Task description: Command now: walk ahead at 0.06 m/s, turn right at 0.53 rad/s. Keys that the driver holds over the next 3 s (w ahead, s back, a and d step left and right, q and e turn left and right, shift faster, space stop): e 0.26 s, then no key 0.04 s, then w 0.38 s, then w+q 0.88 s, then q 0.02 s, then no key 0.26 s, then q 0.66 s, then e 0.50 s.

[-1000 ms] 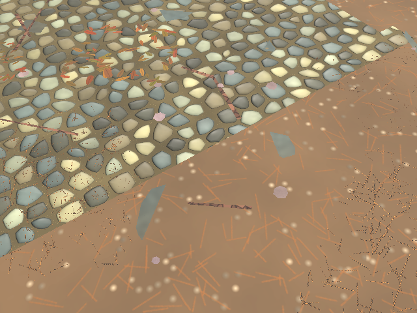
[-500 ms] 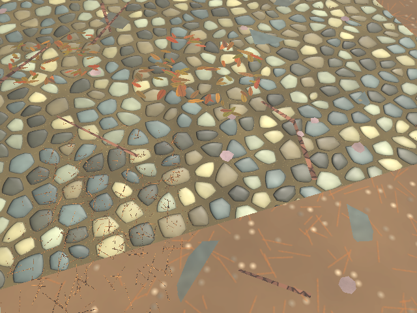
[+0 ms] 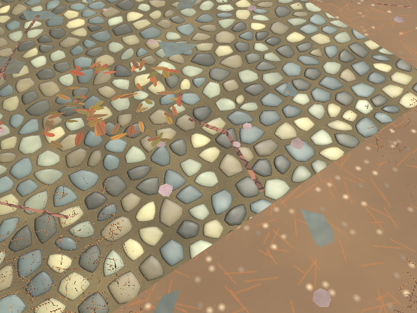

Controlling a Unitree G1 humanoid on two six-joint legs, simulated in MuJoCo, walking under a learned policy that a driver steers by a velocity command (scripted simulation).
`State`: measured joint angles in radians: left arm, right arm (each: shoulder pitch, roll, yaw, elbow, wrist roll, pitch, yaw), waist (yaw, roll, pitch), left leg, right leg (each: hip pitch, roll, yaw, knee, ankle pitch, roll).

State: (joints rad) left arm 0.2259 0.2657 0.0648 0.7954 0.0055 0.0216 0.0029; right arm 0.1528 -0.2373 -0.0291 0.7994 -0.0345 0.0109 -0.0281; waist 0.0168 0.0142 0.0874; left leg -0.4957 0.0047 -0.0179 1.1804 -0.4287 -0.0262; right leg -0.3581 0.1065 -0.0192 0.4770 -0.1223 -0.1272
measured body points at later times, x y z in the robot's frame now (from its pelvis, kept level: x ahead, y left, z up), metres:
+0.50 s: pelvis +0.05 +0.06 +0.02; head +0.07 +0.08 +0.47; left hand +0.23 +0.29 -0.11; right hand +0.05 -0.23 -0.09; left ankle +0.06 +0.15 -0.73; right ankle +0.03 -0.07 -0.67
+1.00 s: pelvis +0.22 -0.04 +0.02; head +0.23 -0.06 +0.46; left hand +0.34 +0.20 -0.10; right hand +0.20 -0.30 -0.13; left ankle +0.23 +0.10 -0.65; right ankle +0.16 -0.11 -0.73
